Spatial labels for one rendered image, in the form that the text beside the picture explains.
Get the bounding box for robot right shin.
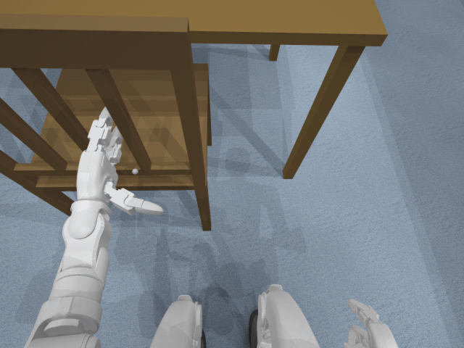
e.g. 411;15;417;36
257;284;283;348

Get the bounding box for chair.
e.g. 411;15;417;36
0;14;212;231

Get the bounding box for left robot upper arm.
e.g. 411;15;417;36
27;333;101;348

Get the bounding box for table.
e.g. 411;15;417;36
0;0;388;179

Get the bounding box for left robot forearm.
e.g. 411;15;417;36
24;199;112;348

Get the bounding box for robot right hand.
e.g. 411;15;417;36
344;299;399;348

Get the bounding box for left robot thigh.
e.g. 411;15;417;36
150;300;202;348

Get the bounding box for robot left hand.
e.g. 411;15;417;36
77;107;164;215

